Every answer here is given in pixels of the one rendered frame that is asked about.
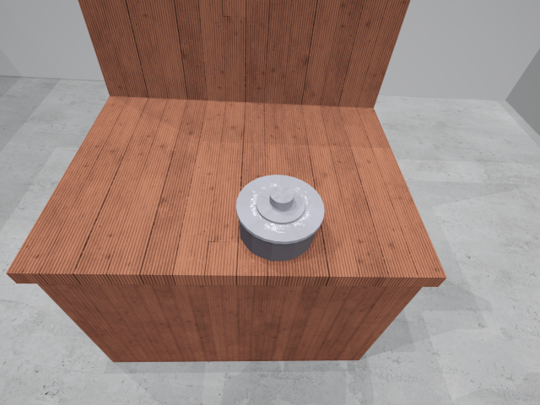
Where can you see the lid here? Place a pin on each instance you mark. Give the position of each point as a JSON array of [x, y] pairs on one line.
[[279, 226]]

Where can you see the table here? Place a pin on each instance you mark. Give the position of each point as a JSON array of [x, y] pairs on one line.
[[140, 244]]

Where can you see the knob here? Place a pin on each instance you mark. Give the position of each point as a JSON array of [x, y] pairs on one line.
[[281, 197]]

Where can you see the pot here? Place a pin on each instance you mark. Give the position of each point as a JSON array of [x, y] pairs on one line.
[[271, 251]]

